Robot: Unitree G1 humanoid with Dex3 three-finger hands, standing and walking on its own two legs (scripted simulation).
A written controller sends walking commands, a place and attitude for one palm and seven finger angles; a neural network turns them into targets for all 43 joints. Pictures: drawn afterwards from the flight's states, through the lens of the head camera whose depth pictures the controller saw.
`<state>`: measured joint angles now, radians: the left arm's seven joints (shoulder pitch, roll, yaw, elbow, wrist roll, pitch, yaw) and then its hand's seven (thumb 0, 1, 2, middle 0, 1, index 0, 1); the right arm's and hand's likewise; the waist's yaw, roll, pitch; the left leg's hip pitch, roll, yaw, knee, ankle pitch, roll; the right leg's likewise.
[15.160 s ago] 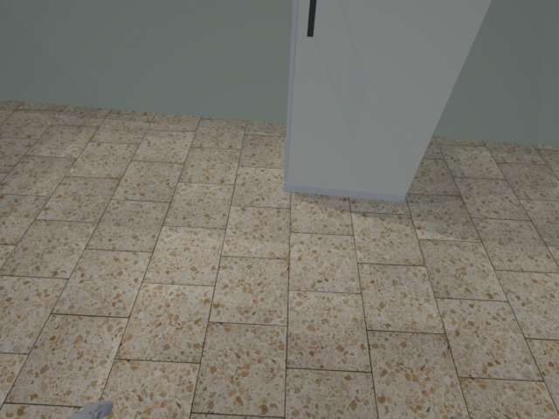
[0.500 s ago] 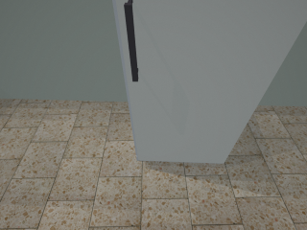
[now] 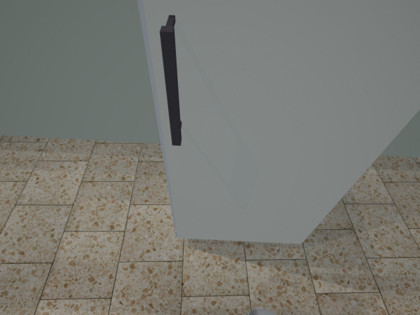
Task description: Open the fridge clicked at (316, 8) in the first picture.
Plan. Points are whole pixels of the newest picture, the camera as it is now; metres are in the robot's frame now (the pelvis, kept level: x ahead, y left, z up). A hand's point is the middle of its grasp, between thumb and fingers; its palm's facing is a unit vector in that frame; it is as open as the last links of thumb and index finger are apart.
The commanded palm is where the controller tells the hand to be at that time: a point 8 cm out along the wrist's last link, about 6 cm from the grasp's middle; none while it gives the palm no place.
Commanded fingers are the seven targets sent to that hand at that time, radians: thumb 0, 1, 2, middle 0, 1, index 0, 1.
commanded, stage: come to a stop and stand still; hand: left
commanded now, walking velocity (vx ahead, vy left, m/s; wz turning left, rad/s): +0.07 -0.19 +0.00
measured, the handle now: (174, 90) +0.49 +0.10 +0.17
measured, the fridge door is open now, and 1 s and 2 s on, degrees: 0 0 0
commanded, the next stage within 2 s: none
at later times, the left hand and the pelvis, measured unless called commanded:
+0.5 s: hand out of the picture +0.12 +0.13 -0.18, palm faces +0.08 -0.97 -0.22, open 7.3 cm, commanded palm none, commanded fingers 0.00 0.90 0.90 -0.20 -0.30 -0.20 -0.30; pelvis +0.06 -0.05 -0.01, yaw +2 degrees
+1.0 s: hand out of the picture +0.01 +0.17 -0.18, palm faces +0.03 -0.98 -0.21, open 7.4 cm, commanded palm none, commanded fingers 0.00 0.90 0.90 -0.20 -0.30 -0.20 -0.30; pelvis +0.00 -0.01 +0.00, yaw +0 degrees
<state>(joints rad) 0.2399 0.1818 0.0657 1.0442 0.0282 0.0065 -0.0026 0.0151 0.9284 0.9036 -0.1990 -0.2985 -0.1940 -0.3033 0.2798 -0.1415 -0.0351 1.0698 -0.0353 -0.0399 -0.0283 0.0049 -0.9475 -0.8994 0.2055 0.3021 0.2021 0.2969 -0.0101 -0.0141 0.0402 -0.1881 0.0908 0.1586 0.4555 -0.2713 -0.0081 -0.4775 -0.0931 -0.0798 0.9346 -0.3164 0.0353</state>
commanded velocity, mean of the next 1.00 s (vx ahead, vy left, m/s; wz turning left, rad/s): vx -0.07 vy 0.05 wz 0.00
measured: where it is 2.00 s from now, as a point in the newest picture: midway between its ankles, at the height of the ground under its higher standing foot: outside the picture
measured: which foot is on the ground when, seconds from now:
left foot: down 0.00-0.14, up 0.16-0.56, down 0.58-1.00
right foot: up 0.00-0.12, down 0.14-0.58, up 0.60-0.94, down 0.96-1.00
